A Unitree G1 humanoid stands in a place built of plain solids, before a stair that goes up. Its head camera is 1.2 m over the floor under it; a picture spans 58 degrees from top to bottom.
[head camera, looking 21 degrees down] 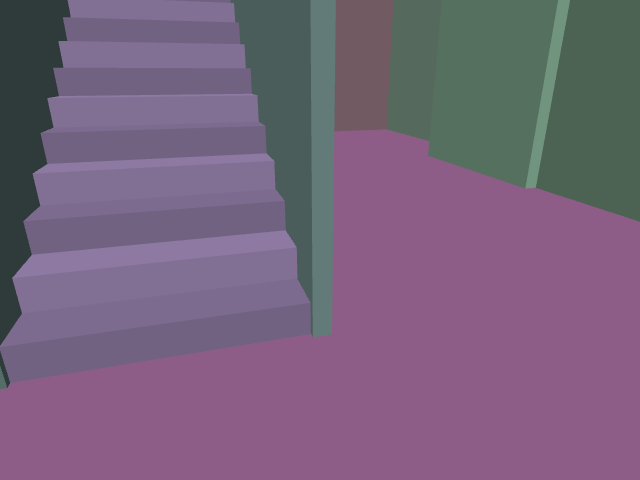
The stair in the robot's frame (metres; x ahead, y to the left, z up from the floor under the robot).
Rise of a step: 0.18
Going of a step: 0.28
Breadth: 1.30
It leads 16 degrees to the left of straight ahead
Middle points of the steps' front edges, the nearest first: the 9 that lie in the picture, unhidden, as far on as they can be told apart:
1.65 0.67 0.18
1.91 0.74 0.35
2.18 0.82 0.53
2.44 0.90 0.71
2.71 0.98 0.89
2.97 1.05 1.06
3.24 1.13 1.24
3.50 1.21 1.42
3.77 1.29 1.59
